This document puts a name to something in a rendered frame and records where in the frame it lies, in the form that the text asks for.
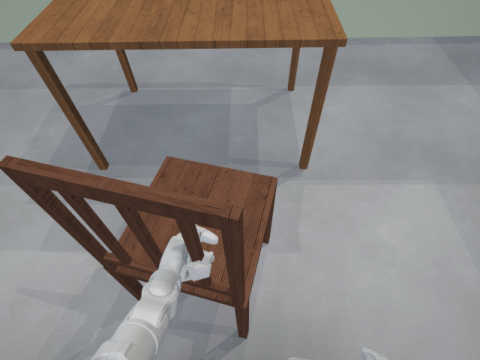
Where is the chair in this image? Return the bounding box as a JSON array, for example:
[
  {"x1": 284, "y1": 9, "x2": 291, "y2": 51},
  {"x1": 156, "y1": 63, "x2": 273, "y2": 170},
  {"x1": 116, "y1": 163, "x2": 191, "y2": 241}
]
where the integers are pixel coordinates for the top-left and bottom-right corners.
[{"x1": 0, "y1": 155, "x2": 278, "y2": 339}]

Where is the left robot forearm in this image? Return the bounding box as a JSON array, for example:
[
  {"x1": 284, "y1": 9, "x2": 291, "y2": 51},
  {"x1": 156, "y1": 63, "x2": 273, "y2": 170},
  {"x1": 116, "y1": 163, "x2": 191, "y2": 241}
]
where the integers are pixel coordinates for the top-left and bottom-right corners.
[{"x1": 91, "y1": 268, "x2": 182, "y2": 360}]

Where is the robot left hand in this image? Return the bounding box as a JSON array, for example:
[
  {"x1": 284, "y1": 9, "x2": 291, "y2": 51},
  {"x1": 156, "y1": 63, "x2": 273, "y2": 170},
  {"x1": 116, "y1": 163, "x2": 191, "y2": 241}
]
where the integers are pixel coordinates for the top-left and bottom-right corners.
[{"x1": 158, "y1": 224, "x2": 218, "y2": 282}]

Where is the table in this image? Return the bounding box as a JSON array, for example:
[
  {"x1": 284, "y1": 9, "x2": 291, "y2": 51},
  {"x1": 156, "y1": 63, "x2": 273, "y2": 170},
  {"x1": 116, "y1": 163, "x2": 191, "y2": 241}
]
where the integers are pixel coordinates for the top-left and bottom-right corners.
[{"x1": 10, "y1": 0, "x2": 347, "y2": 170}]

